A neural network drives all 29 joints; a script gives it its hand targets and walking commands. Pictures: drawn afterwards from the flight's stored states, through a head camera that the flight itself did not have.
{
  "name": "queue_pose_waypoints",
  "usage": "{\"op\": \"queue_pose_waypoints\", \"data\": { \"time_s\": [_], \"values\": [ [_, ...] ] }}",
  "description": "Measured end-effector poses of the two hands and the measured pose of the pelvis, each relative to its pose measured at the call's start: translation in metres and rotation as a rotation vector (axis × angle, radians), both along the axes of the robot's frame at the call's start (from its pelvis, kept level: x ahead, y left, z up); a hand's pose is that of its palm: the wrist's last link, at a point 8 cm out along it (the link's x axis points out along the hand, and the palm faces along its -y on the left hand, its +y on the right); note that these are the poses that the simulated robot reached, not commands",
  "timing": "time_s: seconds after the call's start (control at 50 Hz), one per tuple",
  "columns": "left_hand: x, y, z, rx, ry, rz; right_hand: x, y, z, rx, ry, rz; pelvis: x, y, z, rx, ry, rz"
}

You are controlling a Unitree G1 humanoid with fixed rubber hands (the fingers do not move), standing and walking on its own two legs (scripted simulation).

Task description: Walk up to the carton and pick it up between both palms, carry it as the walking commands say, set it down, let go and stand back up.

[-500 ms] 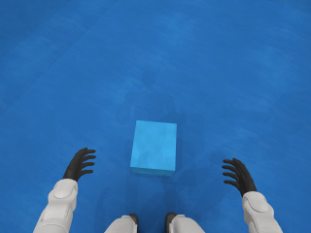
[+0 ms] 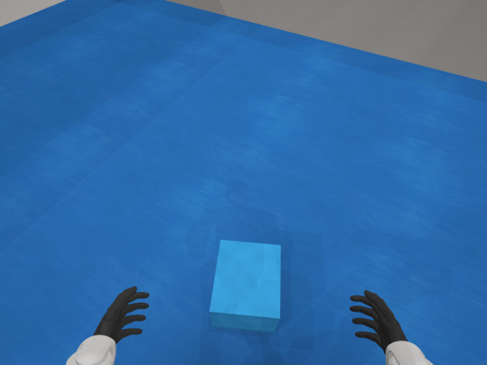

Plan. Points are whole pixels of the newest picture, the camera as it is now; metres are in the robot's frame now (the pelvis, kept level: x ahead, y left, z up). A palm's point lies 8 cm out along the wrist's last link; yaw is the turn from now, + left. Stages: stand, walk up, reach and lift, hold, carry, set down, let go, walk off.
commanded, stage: let go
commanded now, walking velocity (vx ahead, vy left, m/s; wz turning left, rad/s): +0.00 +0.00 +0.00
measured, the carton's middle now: (246, 285) +0.47 -0.01 -0.67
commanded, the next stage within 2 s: stand in 0.14 s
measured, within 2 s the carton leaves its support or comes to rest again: neither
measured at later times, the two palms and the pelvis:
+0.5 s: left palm (69, 354) +0.14 +0.29 -0.08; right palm (425, 351) +0.15 -0.30 -0.08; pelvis +0.01 -0.01 +0.00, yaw +0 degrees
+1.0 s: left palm out of the picture +0.12 +0.29 -0.09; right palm out of the picture +0.13 -0.31 -0.09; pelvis +0.01 -0.01 +0.00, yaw +1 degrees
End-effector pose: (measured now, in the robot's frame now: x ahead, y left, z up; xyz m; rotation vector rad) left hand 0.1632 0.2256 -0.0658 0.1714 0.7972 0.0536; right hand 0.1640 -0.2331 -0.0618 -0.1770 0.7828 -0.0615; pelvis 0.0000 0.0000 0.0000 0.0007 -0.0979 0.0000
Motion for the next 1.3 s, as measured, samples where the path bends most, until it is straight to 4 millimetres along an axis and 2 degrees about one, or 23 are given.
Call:
{"op": "queue_pose_waypoints", "data": {
  "time_s": [0.16, 0.32, 0.44, 0.6, 0.74, 1.3],
  "values": [
    [-0.003, 0.0, -0.003, 0.017, -0.011, 0.017, -0.008, -0.012, -0.004, -0.048, 0.042, -0.021, 0.0, -0.006, -0.002, -0.002, 0.016, -0.008],
    [-0.023, 0.044, -0.013, 0.181, 0.08, 0.05, -0.014, -0.048, -0.017, -0.156, 0.077, -0.044, 0.006, -0.009, -0.003, -0.007, 0.085, 0.001],
    [-0.026, 0.059, -0.013, 0.22, 0.116, 0.07, -0.013, -0.062, -0.021, -0.189, 0.119, -0.04, 0.012, -0.009, -0.001, -0.005, 0.095, 0.004],
    [-0.023, 0.058, -0.017, 0.22, 0.142, 0.077, -0.009, -0.064, -0.025, -0.199, 0.145, -0.036, 0.018, -0.01, 0.0, -0.003, 0.093, 0.008],
    [-0.027, 0.058, -0.021, 0.215, 0.169, 0.083, -0.014, -0.066, -0.028, -0.202, 0.171, -0.042, 0.019, -0.01, 0.001, -0.003, 0.088, 0.01],
    [-0.07, 0.071, -0.028, 0.222, 0.274, 0.112, -0.055, -0.078, -0.032, -0.223, 0.27, -0.061, 0.002, -0.009, 0.006, -0.002, 0.064, 0.011]
  ]
}}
